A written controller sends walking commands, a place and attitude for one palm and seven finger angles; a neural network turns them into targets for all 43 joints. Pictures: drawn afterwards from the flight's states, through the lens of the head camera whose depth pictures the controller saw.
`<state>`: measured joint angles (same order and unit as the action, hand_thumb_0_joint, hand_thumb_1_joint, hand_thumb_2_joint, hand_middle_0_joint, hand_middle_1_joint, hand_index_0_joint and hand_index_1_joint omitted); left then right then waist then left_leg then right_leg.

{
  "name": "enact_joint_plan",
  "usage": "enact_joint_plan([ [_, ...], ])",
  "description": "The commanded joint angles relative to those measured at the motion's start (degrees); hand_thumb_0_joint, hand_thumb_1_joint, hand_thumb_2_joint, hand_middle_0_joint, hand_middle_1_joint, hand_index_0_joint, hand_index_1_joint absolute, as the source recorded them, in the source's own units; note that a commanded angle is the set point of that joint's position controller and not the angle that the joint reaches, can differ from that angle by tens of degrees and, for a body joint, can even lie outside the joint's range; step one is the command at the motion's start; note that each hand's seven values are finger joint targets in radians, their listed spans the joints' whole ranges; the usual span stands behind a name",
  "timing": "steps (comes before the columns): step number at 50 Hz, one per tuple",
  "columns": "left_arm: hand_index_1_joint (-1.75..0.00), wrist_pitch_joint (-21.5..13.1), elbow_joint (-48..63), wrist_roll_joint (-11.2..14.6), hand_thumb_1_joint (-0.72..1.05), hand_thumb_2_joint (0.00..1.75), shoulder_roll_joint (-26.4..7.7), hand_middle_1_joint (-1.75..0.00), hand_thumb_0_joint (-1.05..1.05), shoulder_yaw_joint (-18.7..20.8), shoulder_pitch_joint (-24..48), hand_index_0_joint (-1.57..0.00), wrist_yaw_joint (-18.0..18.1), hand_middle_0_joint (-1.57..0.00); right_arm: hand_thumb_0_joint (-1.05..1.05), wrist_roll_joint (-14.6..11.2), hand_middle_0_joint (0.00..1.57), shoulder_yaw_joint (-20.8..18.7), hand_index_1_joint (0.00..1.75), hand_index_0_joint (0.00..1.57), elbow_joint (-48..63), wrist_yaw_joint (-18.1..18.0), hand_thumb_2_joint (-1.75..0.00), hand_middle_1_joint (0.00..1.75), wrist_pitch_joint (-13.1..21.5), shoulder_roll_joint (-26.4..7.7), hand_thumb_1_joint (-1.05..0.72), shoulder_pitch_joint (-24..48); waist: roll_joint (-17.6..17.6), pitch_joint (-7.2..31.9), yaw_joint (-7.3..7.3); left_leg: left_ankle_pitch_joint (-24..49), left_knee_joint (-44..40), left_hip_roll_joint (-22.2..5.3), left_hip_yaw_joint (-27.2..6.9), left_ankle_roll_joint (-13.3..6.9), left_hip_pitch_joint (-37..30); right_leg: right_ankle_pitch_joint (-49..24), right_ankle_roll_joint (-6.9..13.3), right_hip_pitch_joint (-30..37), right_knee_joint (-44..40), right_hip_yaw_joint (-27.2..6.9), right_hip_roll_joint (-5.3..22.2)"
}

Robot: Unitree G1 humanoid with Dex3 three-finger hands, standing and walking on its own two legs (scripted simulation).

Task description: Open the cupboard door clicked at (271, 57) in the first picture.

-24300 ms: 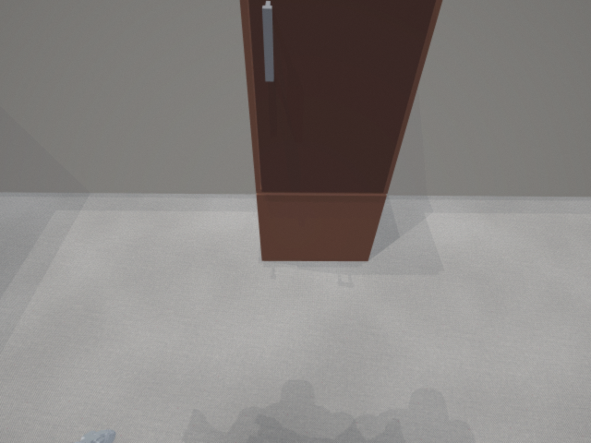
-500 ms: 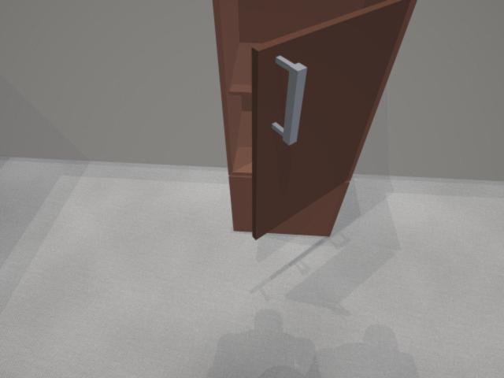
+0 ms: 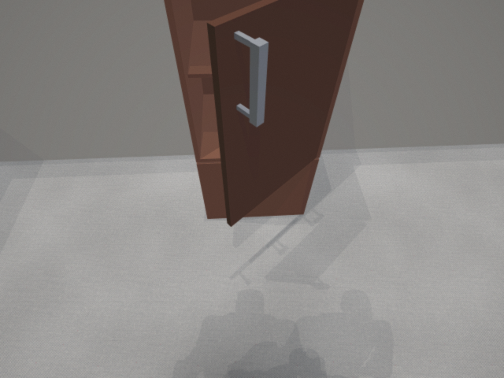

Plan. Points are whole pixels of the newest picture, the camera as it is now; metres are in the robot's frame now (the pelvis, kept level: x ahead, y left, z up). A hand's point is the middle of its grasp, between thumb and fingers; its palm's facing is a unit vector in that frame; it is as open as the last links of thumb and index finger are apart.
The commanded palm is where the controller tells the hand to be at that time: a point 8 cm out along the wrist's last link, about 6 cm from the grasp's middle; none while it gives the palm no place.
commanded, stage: walk to a spot facing it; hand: left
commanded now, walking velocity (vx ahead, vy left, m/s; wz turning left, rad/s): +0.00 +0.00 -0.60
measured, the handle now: (249, 81) +0.56 +0.05 +0.16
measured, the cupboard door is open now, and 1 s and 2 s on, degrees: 41 41 41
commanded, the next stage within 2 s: none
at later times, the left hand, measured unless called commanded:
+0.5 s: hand out of the picture +0.10 +0.14 -0.15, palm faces -0.21 -0.94 -0.26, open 7.4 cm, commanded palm none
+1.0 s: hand (220, 318) +0.24 +0.08 -0.16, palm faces -0.55 -0.78 -0.29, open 7.4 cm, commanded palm none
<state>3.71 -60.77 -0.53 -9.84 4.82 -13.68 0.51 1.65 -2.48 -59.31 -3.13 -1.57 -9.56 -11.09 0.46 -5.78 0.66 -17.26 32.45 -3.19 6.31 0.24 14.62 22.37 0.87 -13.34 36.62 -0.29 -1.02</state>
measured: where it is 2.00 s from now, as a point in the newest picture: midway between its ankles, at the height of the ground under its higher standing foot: outside the picture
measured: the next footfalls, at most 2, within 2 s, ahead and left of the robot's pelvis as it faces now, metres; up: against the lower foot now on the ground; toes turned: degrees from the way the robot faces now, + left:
left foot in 0.66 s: +0.11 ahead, +0.09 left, +0.00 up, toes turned -22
right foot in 0.98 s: -0.01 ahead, -0.15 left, +0.00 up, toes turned -39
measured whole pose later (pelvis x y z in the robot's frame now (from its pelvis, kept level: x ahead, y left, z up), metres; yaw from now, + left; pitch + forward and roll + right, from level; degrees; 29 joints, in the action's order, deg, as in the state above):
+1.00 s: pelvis +0.02 -0.04 -0.01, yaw -36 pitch +1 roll +0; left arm 2.0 -50.4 -1.0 -14.9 4.6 -7.3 -1.6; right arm 1.3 -2.6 -51.1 -1.1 -1.9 -13.5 -14.3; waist -1.8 -7.2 -0.4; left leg -23.5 38.9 -8.9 9.4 3.7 15.2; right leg 16.7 -0.1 -17.6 34.2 3.3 0.9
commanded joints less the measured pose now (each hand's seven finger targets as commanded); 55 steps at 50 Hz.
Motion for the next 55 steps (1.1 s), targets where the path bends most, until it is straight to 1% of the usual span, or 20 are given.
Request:
enact_joint_plan([
  [1, -0.30, -0.8, 7.3, -0.6, 0.90, 0.90, -4.6, -0.30, 0.00, 1.4, 3.5, -0.20, -0.9, -0.20, 0.00, 0.7, 0.20, -2.3, 0.30, 0.20, 3.9, -0.7, -0.90, 0.30, 0.9, -12.0, -0.90, -5.4, -9.9, 3.8, -1.77, 11.7, -16.9, -20.4, -17.8, -12.1, -5.0, 10.1, -0.7, -13.0, 22.9, -1.2, 2.4],
  [6, -0.30, -1.4, 8.4, -0.3, 0.90, 0.90, -4.5, -0.30, 0.00, 0.9, 0.8, -0.20, -1.7, -0.20, 0.00, 0.7, 0.20, -2.8, 0.30, 0.20, 7.0, 0.2, -0.90, 0.30, 0.9, -12.8, -0.90, 0.1, -9.2, 5.9, 0.62, 17.6, -10.2, -16.7, -5.8, -7.3, -3.3, 3.9, -1.1, -4.2, 6.6, 2.7, 2.8],
  [8, -0.30, -2.0, 7.2, -0.7, 0.90, 0.90, -7.0, -0.30, 0.00, 1.6, -4.1, -0.20, -1.5, -0.20, 0.00, 0.0, 0.20, -3.2, 0.30, 0.20, 7.8, 0.6, -0.90, 0.30, 0.5, -12.7, -0.90, 1.6, -2.7, 6.8, 3.25, 12.0, 0.2, -12.6, -0.6, -2.9, 0.7, -10.7, -1.0, 4.6, -8.9, 3.7, 2.1],
  [9, -0.30, -2.8, 7.2, -1.3, 0.90, 0.90, -12.8, -0.30, 0.00, 2.5, -5.3, -0.20, -0.8, -0.20, 0.00, -0.7, 0.20, -2.9, 0.30, 0.20, 9.3, 1.1, -0.90, 0.30, 0.1, -9.5, -0.90, 1.6, 13.4, 6.4, 3.75, -3.2, 12.9, -5.2, 3.9, 1.1, 10.0, -20.6, 2.3, 9.6, -18.7, -12.5, 12.6],
  [10, -0.30, -3.0, 7.9, -1.1, 0.90, 0.90, -17.7, -0.30, 0.00, 3.3, -5.5, -0.20, 0.0, -0.20, 0.00, -0.6, 0.20, -2.5, 0.30, 0.20, 11.9, 1.6, -0.90, 0.30, -0.4, -8.1, -0.90, 4.0, 20.0, 5.3, 4.56, -18.7, 25.9, 0.2, 1.1, 2.9, 17.9, -32.1, 9.2, 7.9, -20.1, -26.6, 23.2],
  [12, -0.30, -2.7, 8.6, -1.0, 0.90, 0.90, -15.0, -0.30, 0.00, 2.9, -2.4, -0.20, 1.0, -0.20, 0.00, -0.6, 0.20, -2.8, 0.30, 0.20, 11.4, 1.3, -0.90, 0.30, -0.6, -8.1, -0.90, 6.5, 13.3, 3.7, 2.99, -14.1, 34.6, -1.0, -7.2, 2.5, 21.8, -29.4, 12.1, 7.3, -16.8, -25.4, 18.5],
  [17, -0.30, -3.4, 9.7, -0.7, 0.90, 0.90, -12.4, -0.30, 0.00, 2.2, -1.2, -0.20, 1.4, -0.20, 0.00, -0.8, 0.20, -2.2, 0.30, 0.20, 11.0, 1.4, -0.90, 0.30, -0.5, -7.0, -0.90, 6.1, 4.8, 9.2, 1.51, -7.3, 31.4, 0.1, -7.2, 3.8, 18.3, -43.3, 10.1, 12.7, -11.8, -18.2, 13.6],
  [25, -0.30, -3.1, 10.1, -1.3, 0.90, 0.90, -13.3, -0.30, 0.00, 2.9, -2.3, -0.20, 1.3, -0.20, 0.00, -1.5, 0.20, -2.2, 0.30, 0.20, 13.6, 1.0, -0.90, 0.30, 0.1, -6.9, -0.90, 8.6, 6.1, 8.2, 1.78, -9.4, 19.4, 2.2, -7.8, 3.3, 14.0, -43.6, 11.5, 10.4, -11.6, -24.2, 13.4],
  [29, -0.30, -2.6, 11.2, -0.7, 0.90, 0.90, -13.2, -0.30, 0.00, 2.9, 1.0, -0.20, 0.8, -0.20, 0.00, -1.8, 0.20, -2.0, 0.30, 0.20, 12.9, 0.6, -0.90, 0.30, 0.8, -6.9, -0.90, 3.5, 7.0, 8.7, -0.87, -2.7, 3.8, 3.9, -7.2, 2.4, 3.0, -41.5, 8.3, 4.2, -8.9, -23.9, 9.5],
  [31, -0.30, -2.3, 12.5, -0.1, 0.90, 0.90, -9.7, -0.30, 0.00, 2.2, 2.7, -0.20, 0.6, -0.20, 0.00, -1.2, 0.20, -2.4, 0.30, 0.20, 11.3, 0.1, -0.90, 0.30, 2.0, -10.7, -0.90, -2.7, -2.9, 10.7, -3.56, 6.7, -11.9, -5.4, -15.2, -0.7, -13.1, -22.5, 3.0, -9.4, -1.3, -18.2, 2.4],
  [32, -0.30, -2.2, 13.4, 0.2, 0.90, 0.90, -6.9, -0.30, 0.00, 1.5, 0.4, -0.20, -0.2, -0.20, 0.00, -0.4, 0.20, -3.3, 0.30, 0.20, 12.0, 0.0, -0.90, 0.30, 2.2, -16.2, -0.90, -3.5, -19.7, 11.2, -2.56, 19.2, -15.1, -21.2, -30.3, -8.0, -18.3, 10.8, -1.3, -19.2, 11.8, -7.0, -4.7],
  [33, -0.30, -2.3, 14.0, -0.3, 0.90, 0.90, -8.4, -0.30, 0.00, 1.6, 1.2, -0.20, -0.6, -0.20, 0.00, 0.0, 0.20, -3.2, 0.30, 0.20, 13.1, -0.2, -0.90, 0.30, 1.4, -16.9, -0.90, -3.5, -13.4, 9.1, -2.74, 18.2, -15.2, -26.4, -31.1, -13.0, -10.3, 16.2, -2.5, -18.4, 22.6, -3.9, -1.6],
  [34, -0.30, -2.1, 13.1, -1.2, 0.90, 0.90, -8.8, -0.30, 0.00, 1.9, 3.3, -0.20, -1.0, -0.20, 0.00, 0.6, 0.20, -2.6, 0.30, 0.20, 13.1, -0.1, -0.90, 0.30, 1.7, -14.8, -0.90, -2.9, -8.2, 7.0, -2.43, 17.9, -15.9, -21.9, -27.9, -11.7, -6.9, 12.2, -3.1, -18.5, 28.6, -4.1, -1.0],
  [37, -0.30, -1.5, 13.0, -0.6, 0.90, 0.90, -8.0, -0.30, 0.00, 1.7, 3.3, -0.20, -2.1, -0.20, 0.00, 0.3, 0.20, -1.5, 0.30, 0.20, 14.4, 0.1, -0.90, 0.30, 1.7, -11.7, -0.90, 1.0, -11.0, 5.6, 0.16, 26.8, -12.8, -15.1, -13.3, -8.6, -6.5, 4.9, -4.5, -19.3, 31.8, -1.7, 2.3],
  [43, -0.30, -1.7, 14.5, -0.5, 0.90, 0.90, -6.1, -0.30, 0.00, 0.3, 7.0, -0.20, -2.7, -0.20, 0.00, 0.3, 0.20, -2.5, 0.30, 0.20, 11.9, 0.6, -0.90, 0.30, 1.5, -13.3, -0.90, -4.6, -13.0, 7.6, -2.57, 31.2, -9.2, -14.6, -4.4, -7.3, -9.6, 3.6, -3.3, -11.1, 10.4, 4.6, 1.8],
  [47, -0.30, -2.5, 12.7, -0.5, 0.90, 0.90, -7.8, -0.30, 0.00, 0.6, 2.1, -0.20, -2.3, -0.20, 0.00, -0.2, 0.20, -3.0, 0.30, 0.20, 11.9, 1.2, -0.90, 0.30, 0.9, -14.4, -0.90, -3.4, -11.0, 8.1, 0.29, 26.1, -0.4, -13.5, -0.9, -2.8, -5.0, -8.8, -1.2, 1.5, -7.4, 6.9, 0.3],
  [48, -0.30, -3.0, 11.5, -0.8, 0.90, 0.90, -11.5, -0.30, 0.00, 1.3, -2.1, -0.20, -1.8, -0.20, 0.00, -0.8, 0.20, -3.0, 0.30, 0.20, 12.4, 1.7, -0.90, 0.30, 0.8, -13.1, -0.90, -2.8, -3.6, 10.4, 2.51, 18.0, 8.3, -11.4, 1.6, 0.1, 2.0, -20.0, 0.8, 11.5, -12.6, 0.6, 5.3],
  [49, -0.30, -3.7, 10.3, -1.2, 0.90, 0.90, -18.3, -0.30, 0.00, 2.8, -5.3, -0.20, -0.7, -0.20, 0.00, -1.2, 0.20, -1.7, 0.30, 0.20, 15.1, 2.0, -0.90, 0.30, 0.8, -7.9, -0.90, -0.6, 18.5, 10.8, 4.22, -14.2, 22.5, -2.0, 5.6, 3.6, 18.4, -40.8, 7.5, 20.2, -15.8, -21.3, 21.3],
  [50, -0.30, -3.4, 9.9, -0.2, 0.90, 0.90, -19.8, -0.30, 0.00, 2.8, -7.2, -0.20, 0.0, -0.20, 0.00, -1.2, 0.20, -1.9, 0.30, 0.20, 15.9, 1.6, -0.90, 0.30, 0.0, -10.2, -0.90, 0.5, 15.7, 11.2, 5.56, -20.0, 29.9, -1.7, -3.3, 3.5, 19.1, -46.1, 12.0, 16.6, -15.1, -22.0, 25.1],
  [55, -0.30, -2.9, 12.5, -0.7, 0.90, 0.90, -13.6, -0.30, 0.00, 1.6, 3.0, -0.20, 1.2, -0.20, 0.00, -1.1, 0.20, -2.0, 0.30, 0.20, 12.0, 1.7, -0.90, 0.30, -0.6, -7.9, -0.90, 0.2, 7.3, 9.0, 0.04, -8.4, 31.8, -1.8, -6.1, 4.2, 15.9, -34.9, 9.8, 8.4, -13.4, -14.4, 14.5],
])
